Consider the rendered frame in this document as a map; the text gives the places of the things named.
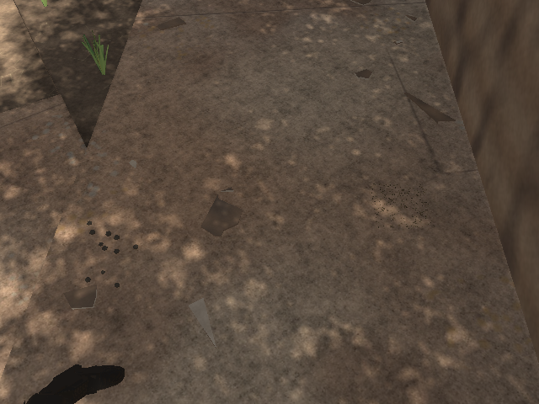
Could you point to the left robot hand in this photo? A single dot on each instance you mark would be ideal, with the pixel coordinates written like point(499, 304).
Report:
point(76, 382)

